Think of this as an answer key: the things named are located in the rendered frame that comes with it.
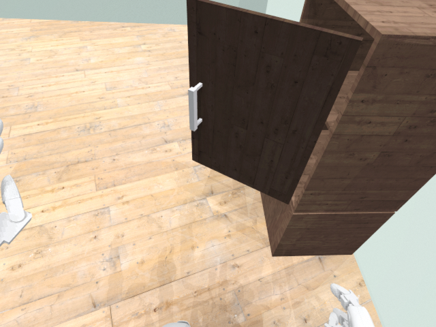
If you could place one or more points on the robot right hand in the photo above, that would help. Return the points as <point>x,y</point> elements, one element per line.
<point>357,316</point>

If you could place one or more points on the robot left hand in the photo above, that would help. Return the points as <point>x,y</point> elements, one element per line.
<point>13,222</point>

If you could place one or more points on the cupboard door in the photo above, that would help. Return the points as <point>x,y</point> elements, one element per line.
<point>268,86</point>

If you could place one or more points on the handle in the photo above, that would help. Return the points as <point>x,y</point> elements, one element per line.
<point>193,108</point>

